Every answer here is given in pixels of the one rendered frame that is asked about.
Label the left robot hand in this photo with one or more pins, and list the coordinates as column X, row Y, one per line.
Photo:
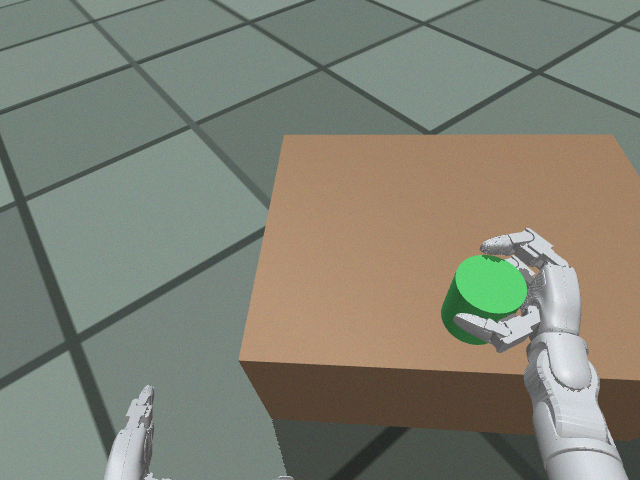
column 131, row 451

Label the can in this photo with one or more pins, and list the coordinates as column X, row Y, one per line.
column 485, row 286

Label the right robot arm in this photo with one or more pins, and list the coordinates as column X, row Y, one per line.
column 570, row 428

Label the right robot hand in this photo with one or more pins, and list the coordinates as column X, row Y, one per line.
column 553, row 301

